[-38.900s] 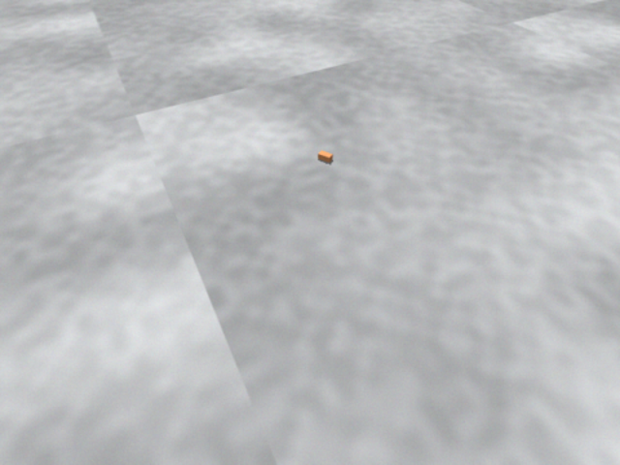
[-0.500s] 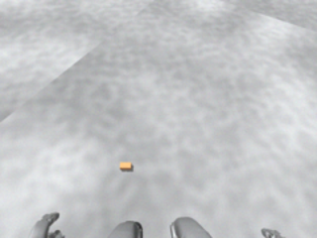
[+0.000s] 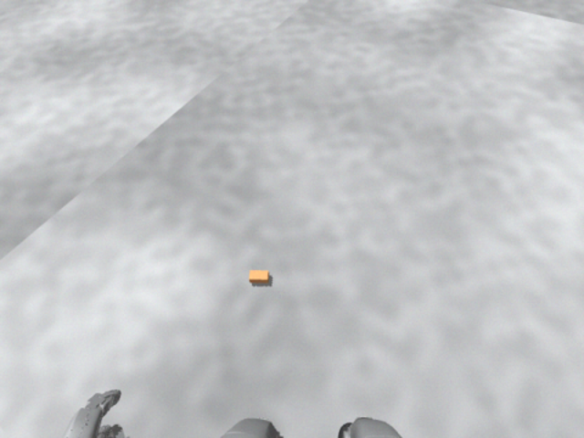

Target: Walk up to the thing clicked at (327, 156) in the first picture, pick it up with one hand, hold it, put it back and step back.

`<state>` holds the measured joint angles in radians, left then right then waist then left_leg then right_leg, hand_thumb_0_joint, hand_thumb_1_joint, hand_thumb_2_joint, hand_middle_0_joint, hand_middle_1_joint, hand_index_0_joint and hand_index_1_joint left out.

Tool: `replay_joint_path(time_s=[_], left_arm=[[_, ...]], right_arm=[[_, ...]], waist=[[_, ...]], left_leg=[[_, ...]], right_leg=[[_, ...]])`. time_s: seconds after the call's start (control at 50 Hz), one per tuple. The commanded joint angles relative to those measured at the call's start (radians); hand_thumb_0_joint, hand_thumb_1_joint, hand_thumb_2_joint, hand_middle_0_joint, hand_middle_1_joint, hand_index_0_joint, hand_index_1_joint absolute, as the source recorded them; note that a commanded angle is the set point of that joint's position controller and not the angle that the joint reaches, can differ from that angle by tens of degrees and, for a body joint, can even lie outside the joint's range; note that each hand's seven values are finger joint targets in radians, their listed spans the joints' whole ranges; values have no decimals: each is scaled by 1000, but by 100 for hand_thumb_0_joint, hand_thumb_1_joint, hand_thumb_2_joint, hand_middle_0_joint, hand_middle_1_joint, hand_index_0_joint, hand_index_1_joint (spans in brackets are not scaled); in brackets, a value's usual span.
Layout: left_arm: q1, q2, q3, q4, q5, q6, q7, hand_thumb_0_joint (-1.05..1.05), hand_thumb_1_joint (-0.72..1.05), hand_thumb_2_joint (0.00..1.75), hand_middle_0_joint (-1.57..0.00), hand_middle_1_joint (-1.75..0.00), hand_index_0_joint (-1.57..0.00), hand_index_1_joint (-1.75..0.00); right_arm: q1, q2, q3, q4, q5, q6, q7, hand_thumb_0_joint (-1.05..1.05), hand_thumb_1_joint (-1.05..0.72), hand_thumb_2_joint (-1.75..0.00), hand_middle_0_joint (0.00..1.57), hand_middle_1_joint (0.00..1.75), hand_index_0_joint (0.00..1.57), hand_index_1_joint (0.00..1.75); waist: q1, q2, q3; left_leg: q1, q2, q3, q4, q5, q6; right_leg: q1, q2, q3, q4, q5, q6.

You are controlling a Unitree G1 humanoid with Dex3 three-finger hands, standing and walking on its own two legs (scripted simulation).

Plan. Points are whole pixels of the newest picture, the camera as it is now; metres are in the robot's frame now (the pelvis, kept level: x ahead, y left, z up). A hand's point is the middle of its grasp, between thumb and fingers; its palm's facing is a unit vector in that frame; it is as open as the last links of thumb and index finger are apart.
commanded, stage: step back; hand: left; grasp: from above
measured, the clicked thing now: (259, 276) +0.66 +0.19 -0.75
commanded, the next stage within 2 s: none
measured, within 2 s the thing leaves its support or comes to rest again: neither
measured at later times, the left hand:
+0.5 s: hand out of the picture -0.08 +0.25 -0.15, palm faces -0.07 -0.91 -0.40, open 7.4 cm
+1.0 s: hand out of the picture -0.20 +0.25 -0.14, palm faces +0.02 -0.94 -0.35, open 7.4 cm
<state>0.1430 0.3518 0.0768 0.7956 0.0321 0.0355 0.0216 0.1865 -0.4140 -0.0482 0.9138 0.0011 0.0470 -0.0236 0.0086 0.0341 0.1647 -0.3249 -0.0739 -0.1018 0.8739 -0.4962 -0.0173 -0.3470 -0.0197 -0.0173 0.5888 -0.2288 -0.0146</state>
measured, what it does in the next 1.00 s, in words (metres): walks backwards: left foot, then right foot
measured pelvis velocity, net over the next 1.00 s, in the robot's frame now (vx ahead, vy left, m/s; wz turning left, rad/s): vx -0.33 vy -0.01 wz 0.01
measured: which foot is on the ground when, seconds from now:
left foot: up 0.00-0.04, down 0.06-0.48, up 0.50-0.80, down 0.82-1.00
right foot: down 0.00-0.08, up 0.10-0.42, down 0.44-0.84, up 0.86-1.00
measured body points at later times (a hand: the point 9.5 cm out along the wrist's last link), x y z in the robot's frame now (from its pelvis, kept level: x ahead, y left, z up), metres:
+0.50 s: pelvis -0.17 -0.01 -0.01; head -0.11 -0.03 +0.43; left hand -0.08 +0.30 -0.13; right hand -0.03 -0.33 -0.12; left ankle -0.05 +0.12 -0.72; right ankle -0.18 -0.13 -0.73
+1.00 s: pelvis -0.33 -0.01 +0.00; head -0.29 +0.01 +0.45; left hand -0.21 +0.30 -0.12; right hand -0.24 -0.31 -0.11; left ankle -0.30 +0.11 -0.73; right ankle -0.34 -0.14 -0.64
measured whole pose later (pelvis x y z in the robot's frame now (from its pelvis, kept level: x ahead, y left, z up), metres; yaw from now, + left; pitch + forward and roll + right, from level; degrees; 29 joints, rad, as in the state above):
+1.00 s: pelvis -0.33 -0.01 +0.00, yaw +0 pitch -2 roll -1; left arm 0.12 0.38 0.07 0.81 0.00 0.08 0.01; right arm 0.18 -0.35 -0.03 0.88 -0.04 0.04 -0.01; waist -0.01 -0.03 0.14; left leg -0.28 0.00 -0.03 0.60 -0.27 0.02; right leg -0.49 0.11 0.12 1.19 -0.50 -0.01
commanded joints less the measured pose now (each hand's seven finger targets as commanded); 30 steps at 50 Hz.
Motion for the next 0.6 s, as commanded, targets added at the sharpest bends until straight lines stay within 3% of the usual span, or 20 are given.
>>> replay_joint_path(time_s=[0.0,0.02,0.04,0.06,0.08,0.1,0.14,0.16,0.18,0.24,0.3,0.38,0.42,0.44,0.46,0.48,0.5,0.54,0.56,0.58], left_arm=[[13,250,60,-74,-17,0,12,0,90,90,-20,-30,-20,-30],[16,242,53,-82,-21,8,7,0,90,90,-20,-30,-20,-30],[28,207,45,-95,-27,12,4,0,90,90,-20,-30,-20,-30],[35,172,40,-98,-33,10,3,0,90,90,-20,-30,-20,-30],[-52,215,63,-102,-24,11,19,0,90,90,-20,-30,-20,-30],[-68,231,66,-91,-16,12,23,0,90,90,-20,-30,-20,-30],[-9,210,65,-58,-30,14,12,0,90,90,-20,-30,-20,-30],[43,210,62,-44,-36,14,10,0,90,90,-20,-30,-20,-30],[60,211,64,-39,-31,12,7,0,90,90,-20,-30,-20,-30],[50,194,62,-42,-20,0,6,0,90,90,-20,-30,-20,-30],[49,191,54,-50,-18,-10,6,0,90,90,-20,-30,-20,-30],[120,196,60,3,-13,-18,-1,0,90,90,-20,-30,-20,-30],[204,208,64,45,-2,-24,-5,0,90,90,-20,-30,-20,-30],[199,258,78,35,11,-29,-7,0,90,90,-20,-30,-20,-30],[138,354,102,1,11,-27,-11,0,90,90,-20,-30,-20,-30],[63,428,111,-41,18,-25,-6,0,90,90,-20,-30,-20,-30],[-2,379,101,-57,8,-29,1,0,90,90,-20,-30,-20,-30],[-70,272,75,-69,7,-33,3,0,90,90,-20,-30,-20,-30],[-88,259,79,-72,10,-30,5,0,90,90,-20,-30,-20,-30],[-60,250,80,-72,13,-28,5,0,90,90,-20,-30,-20,-30]], right_arm=[[72,-127,-45,-69,-20,-43,-7,0,-90,-90,20,30,20,30],[78,-140,-53,-65,-23,-47,-5,0,-90,-90,20,30,20,30],[65,-197,-69,-80,-38,-51,-6,0,-90,-90,20,30,20,30],[15,-282,-85,-96,-40,-48,-1,0,-90,-90,20,30,20,30],[11,-341,-92,-110,-38,-43,6,0,-90,-90,20,30,20,30],[-26,-315,-92,-109,-39,-48,-1,0,-90,-90,20,30,20,30],[-116,-219,-61,-129,-44,-46,-4,0,-90,-90,20,30,20,30],[-137,-199,-55,-138,-41,-46,-7,0,-90,-90,20,30,20,30],[-120,-185,-55,-134,-34,-48,-7,0,-90,-90,20,30,20,30],[-47,-172,-56,-127,-27,-47,-6,0,-90,-90,20,30,20,30],[-32,-192,-66,-143,-27,-39,-6,0,-90,-90,20,30,20,30],[-80,-225,-74,-163,-27,-16,0,0,-90,-90,20,30,20,30],[-121,-214,-72,-170,-12,-3,3,0,-90,-90,20,30,20,30],[-117,-173,-59,-182,-4,-2,6,0,-90,-90,20,30,20,30],[-122,-123,-48,-202,-1,-6,1,0,-90,-90,20,30,20,30],[-145,-164,-67,-196,-11,-2,-17,0,-90,-90,20,30,20,30],[-110,-192,-76,-168,-3,-5,-15,0,-90,-90,20,30,20,30],[-37,-170,-63,-123,4,-7,-4,0,-90,-90,20,30,20,30],[-10,-147,-55,-117,4,-9,-8,0,-90,-90,20,30,20,30],[-8,-144,-50,-116,-2,-14,-12,0,-90,-90,20,30,20,30]], waist=[[-3,-234,-269],[-5,-186,-263],[3,-57,-281],[13,154,-256],[-61,213,-203],[-53,178,-145],[4,94,-125],[32,79,-115],[30,82,-128],[-16,96,-163],[-43,128,-203],[-19,173,-253],[23,138,-266],[19,-12,-241],[20,-258,-174],[69,-321,-126],[19,-271,-86],[-34,-140,-110],[-46,-165,-137],[-26,-165,-155]], left_leg=[[31,47,86,-441,213,30],[111,65,63,-522,376,36],[195,199,-119,-512,516,78],[273,373,-339,-515,679,172],[62,476,-422,-536,673,313],[-22,491,-442,-558,608,339],[25,343,-177,-506,671,258],[47,292,-108,-485,675,218],[88,279,-103,-480,643,205],[256,292,-116,-430,697,242],[322,330,-114,-395,720,283],[199,302,-94,-355,589,225],[62,251,-57,-301,419,151],[-82,170,-28,-188,260,97],[-252,-13,36,-15,-18,31],[-164,-3,-42,219,-130,6],[-104,26,-94,296,-84,12],[-115,-53,-91,338,21,23],[-150,-71,-72,350,36,17],[-162,-72,-62,347,41,6]], right_leg=[[324,-200,192,47,482,-146],[245,-162,176,80,408,-108],[102,-91,137,150,212,-55],[-117,81,56,290,-192,-13],[-74,107,150,470,-456,7],[-61,85,211,582,-422,2],[-96,121,236,687,-305,-11],[-133,135,225,696,-260,-9],[-143,141,208,687,-238,-6],[-175,113,178,554,-259,46],[-132,72,127,352,-294,62],[82,40,42,-13,-145,30],[213,36,47,-172,15,-15],[231,-76,255,-201,-40,-54],[165,-256,493,-273,-71,-153],[-78,-416,639,-327,-39,-299],[-160,-401,593,-323,1,-284],[-35,-214,278,-206,236,-191],[21,-188,217,-177,286,-164],[65,-164,197,-149,307,-151]])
